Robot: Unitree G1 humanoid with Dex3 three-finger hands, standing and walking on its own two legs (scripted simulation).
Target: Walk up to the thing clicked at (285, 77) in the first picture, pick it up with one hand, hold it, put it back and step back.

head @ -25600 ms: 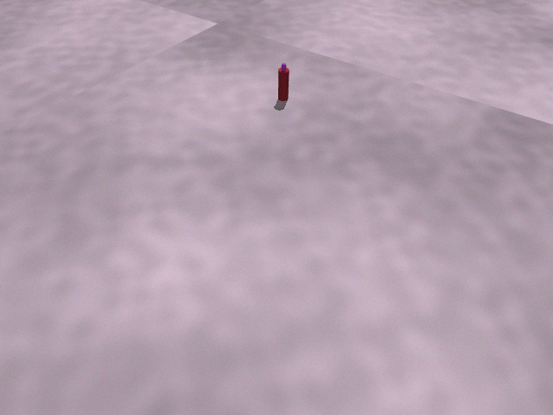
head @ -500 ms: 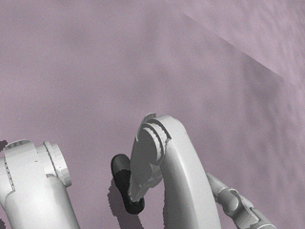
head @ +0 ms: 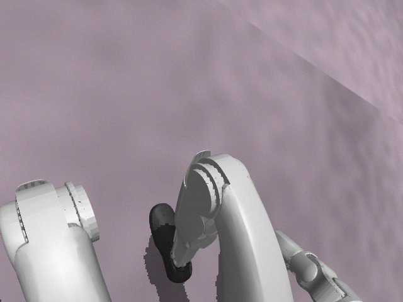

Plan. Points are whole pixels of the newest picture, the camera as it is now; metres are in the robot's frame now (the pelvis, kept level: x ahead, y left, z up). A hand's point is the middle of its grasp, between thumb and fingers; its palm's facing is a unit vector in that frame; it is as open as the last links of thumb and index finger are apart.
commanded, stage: withdraw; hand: left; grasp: from the side
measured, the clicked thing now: out of the picture +0.43 +0.30 -0.17
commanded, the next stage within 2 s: rise in 0.12 s
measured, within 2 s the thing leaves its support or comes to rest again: neither
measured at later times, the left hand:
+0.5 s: hand out of the picture +0.36 +0.41 +0.01, palm faces +0.37 -0.86 -0.34, open 17.4 cm
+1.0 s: hand out of the picture +0.26 +0.32 +0.20, palm faces +0.37 -0.83 -0.42, open 16.9 cm
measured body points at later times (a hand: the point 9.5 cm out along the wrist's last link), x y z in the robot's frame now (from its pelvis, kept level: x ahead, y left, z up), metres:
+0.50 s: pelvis +0.01 -0.01 +0.07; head +0.20 +0.11 +0.46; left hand +0.34 +0.45 +0.03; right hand +0.20 -0.24 -0.03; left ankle +0.08 +0.12 -0.26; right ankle +0.14 -0.11 -0.26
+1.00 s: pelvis +0.05 -0.01 +0.30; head +0.18 +0.06 +0.72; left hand +0.24 +0.36 +0.22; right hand +0.29 -0.22 +0.20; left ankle +0.08 +0.12 -0.26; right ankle +0.14 -0.11 -0.26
